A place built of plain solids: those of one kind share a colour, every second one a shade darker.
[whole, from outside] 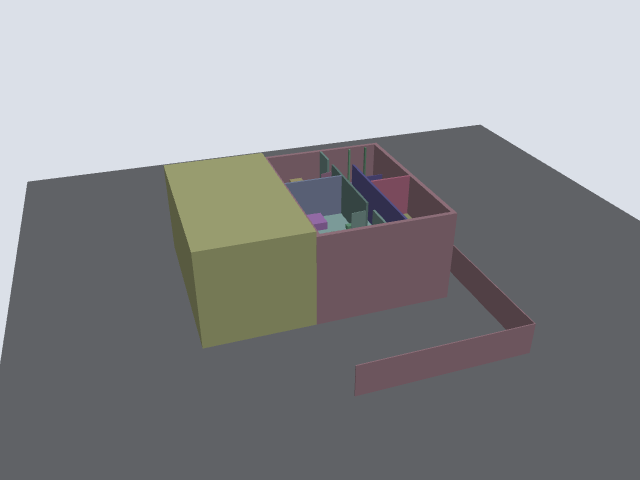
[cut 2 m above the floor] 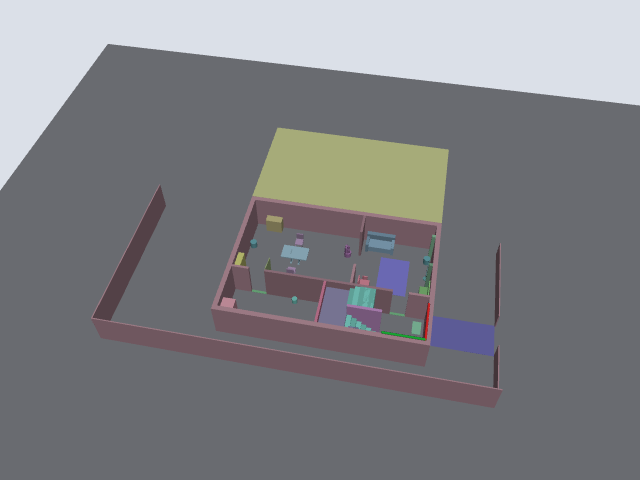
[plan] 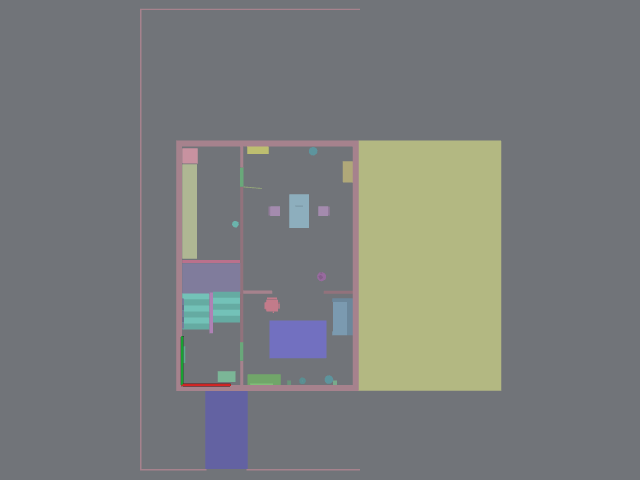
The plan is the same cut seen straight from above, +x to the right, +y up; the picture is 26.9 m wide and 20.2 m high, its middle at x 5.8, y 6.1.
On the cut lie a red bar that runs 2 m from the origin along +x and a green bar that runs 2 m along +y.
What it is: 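A semi-detached two-storey house, 7.2 m wide inside and 10.0 m deep; a hall 2.44 m wide with a dog-leg stair of 13 risers of 218 mm on goings of 253 mm; a through lounge; upstairs three bedrooms and a bathroom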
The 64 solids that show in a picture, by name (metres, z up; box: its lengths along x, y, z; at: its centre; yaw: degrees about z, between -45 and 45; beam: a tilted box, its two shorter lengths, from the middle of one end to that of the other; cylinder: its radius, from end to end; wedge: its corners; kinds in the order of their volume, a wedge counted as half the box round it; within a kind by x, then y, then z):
{
 "neighbour_house_1": {"box": [6.0, 10.54, 5.64], "at": [10.43, 5.02, 2.77]},
 "wall_1": {"box": [0.06, 19.43, 1.85], "at": [-1.74, 6.12, 0.88]},
 "wall_2": {"box": [2.8, 0.06, 1.05], "at": [-0.37, -3.57, 0.47]},
 "wall_3": {"box": [0.25, 10.54, 5.34], "at": [-0.13, 5.02, 2.62]},
 "wall_4": {"box": [0.13, 1.01, 2.74], "at": [2.51, 0.51, 1.32]},
 "wall_5": {"box": [0.13, 6.54, 2.74], "at": [2.51, 5.07, 1.32]},
 "wall_6": {"box": [0.13, 0.89, 2.74], "at": [2.51, 9.59, 1.32]},
 "wall_7": {"box": [9.26, 0.06, 1.85], "at": [2.86, 15.8, 0.88]},
 "wall_8": {"box": [1.22, 0.13, 2.74], "at": [3.18, 3.9, 1.32]},
 "wall_9": {"box": [7.68, 0.25, 5.34], "at": [3.59, -0.13, 2.62]},
 "wall_10": {"box": [7.68, 0.25, 5.34], "at": [3.59, 10.16, 2.62]},
 "wall_11": {"box": [4.78, 0.06, 1.05], "at": [5.1, -3.57, 0.47]},
 "wall_12": {"box": [1.22, 0.13, 2.74], "at": [6.57, 3.9, 1.32]},
 "wall_13": {"box": [0.25, 10.54, 5.34], "at": [7.3, 5.02, 2.62]},
 "tread_1": {"box": [1.14, 2.79, 0.24], "at": [0.57, 3.73, 0.1]},
 "tread_2": {"box": [1.14, 2.54, 0.46], "at": [0.57, 3.86, 0.21]},
 "tread_3": {"box": [1.14, 2.28, 0.67], "at": [0.57, 3.98, 0.32]},
 "tread_4": {"box": [1.14, 2.03, 0.89], "at": [0.57, 4.11, 0.43]},
 "tread_5": {"box": [1.14, 1.78, 1.11], "at": [0.57, 4.24, 0.53]},
 "tread_6": {"box": [1.14, 1.53, 1.33], "at": [0.57, 4.36, 0.64]},
 "tread_7": {"box": [1.14, 0.29, 2.64], "at": [1.87, 2.77, 1.3]},
 "tread_8": {"box": [1.14, 0.54, 2.42], "at": [1.87, 2.89, 1.19]},
 "tread_9": {"box": [1.14, 0.79, 2.2], "at": [1.87, 3.02, 1.08]},
 "tread_10": {"box": [1.14, 1.05, 1.98], "at": [1.87, 3.15, 0.97]},
 "tread_11": {"box": [1.14, 1.3, 1.76], "at": [1.87, 3.27, 0.86]},
 "upper_floor_rooms_1": {"box": [4.75, 10.05, 0.14], "at": [4.81, 5.02, 2.76]},
 "half_landing_1": {"box": [2.44, 1.27, 1.55], "at": [1.22, 4.49, 0.75]},
 "ground_1": {"box": [1.79, 3.29, 0.5], "at": [1.87, -1.89, -0.25]},
 "corridor_wall_1": {"box": [0.13, 1.43, 2.59], "at": [3.68, 0.72, 3.99]},
 "corridor_wall_2": {"box": [0.13, 5.45, 2.59], "at": [3.68, 4.94, 3.99]},
 "corridor_wall_3": {"box": [0.13, 1.49, 2.59], "at": [3.68, 9.29, 3.99]},
 "landing_wall_1": {"box": [0.13, 7.42, 2.59], "at": [2.51, 6.33, 3.99]},
 "landing_end_wall_1": {"box": [2.44, 0.13, 5.34], "at": [1.22, 5.19, 2.62]},
 "bed_1": {"box": [2.0, 1.23, 0.5], "at": [6.18, 4.92, 3.03]},
 "bedrooms_wall_1": {"box": [3.43, 0.13, 2.59], "at": [5.46, 3.9, 3.99]},
 "stair_spine_1": {"box": [0.15, 1.72, 3.88], "at": [1.22, 3.03, 1.89]},
 "sofa_1": {"box": [0.65, 1.24, 0.37], "at": [6.67, 2.87, 0.24]},
 "sofa_2": {"box": [0.86, 0.16, 0.65], "at": [6.75, 2.17, 0.28]},
 "sofa_3": {"box": [0.86, 0.16, 0.65], "at": [6.75, 3.57, 0.28]},
 "sofa_4": {"box": [0.24, 1.56, 0.83], "at": [7.06, 2.87, 0.36]},
 "fridge_freezer_1": {"box": [0.65, 0.65, 1.85], "at": [0.33, 9.64, 0.88]},
 "dresser_1": {"box": [0.8, 0.42, 0.87], "at": [5.4, 0.21, 3.22]},
 "dresser_2": {"box": [0.42, 0.9, 0.92], "at": [6.97, 8.97, 0.41]},
 "shelf_1": {"box": [0.9, 0.32, 1.72], "at": [3.19, 9.88, 0.81]},
 "tv_board_1": {"box": [1.4, 0.46, 0.55], "at": [3.45, 0.23, 0.23]},
 "laid_rug_front_room_1": {"box": [2.4, 1.6, 0.06], "at": [4.88, 1.92, -0.02]},
 "curtains_curtains_1": {"box": [0.1, 0.19, 2.31], "at": [0.67, 0.09, 4.04]},
 "curtains_curtains_2": {"box": [0.1, 0.19, 2.31], "at": [1.77, 0.09, 4.04]},
 "curtains_curtains_3": {"box": [0.17, 0.19, 2.31], "at": [4.5, 0.09, 1.2]},
 "curtains_curtains_4": {"box": [0.17, 0.19, 2.31], "at": [6.43, 0.09, 1.2]},
 "slotfit_front_seat_1": {"box": [0.5, 0.5, 0.52], "at": [3.79, 3.34, 0.21]},
 "worktop_1": {"box": [0.62, 3.98, 0.04], "at": [0.31, 7.3, 0.88]},
 "meeting_table_1": {"box": [0.84, 1.42, 0.07], "at": [4.92, 7.32, 0.7]},
 "void_board_front_1": {"box": [1.29, 0.06, 1.09], "at": [0.65, 1.44, 3.24]},
 "plant_pot_1": {"cylinder": 0.18, "from": [5.51, 9.84, 0.0], "to": [5.51, 9.84, 0.38]},
 "plant_pot_2": {"cylinder": 0.18, "from": [6.17, 0.23, 0.0], "to": [6.17, 0.23, 0.38]},
 "door_leaf_bedroom_rear_1": {"box": [0.86, 0.04, 2.05], "at": [4.18, 7.7, 3.81], "yaw": 5.6},
 "door_leaf_kitchen_side_1": {"box": [0.78, 0.04, 2.05], "at": [2.96, 8.3, 0.97], "yaw": -5.0},
 "door_leaf_bedroom_front_1": {"box": [0.75, 0.04, 2.05], "at": [4.11, 2.3, 3.81], "yaw": 14.2},
 "laid_doormat_1": {"box": [0.75, 0.45, 0.06], "at": [1.87, 0.35, -0.02]},
 "side_chair_1": {"box": [0.42, 0.42, 0.04], "at": [3.91, 7.32, 0.43]},
 "side_chair_2": {"box": [0.42, 0.42, 0.04], "at": [5.93, 7.32, 0.43]},
 "threshold_1": {"box": [0.14, 0.78, 0.06], "at": [2.51, 1.41, -0.02]},
 "threshold_2": {"box": [0.14, 0.81, 0.06], "at": [2.51, 8.74, -0.02]}
}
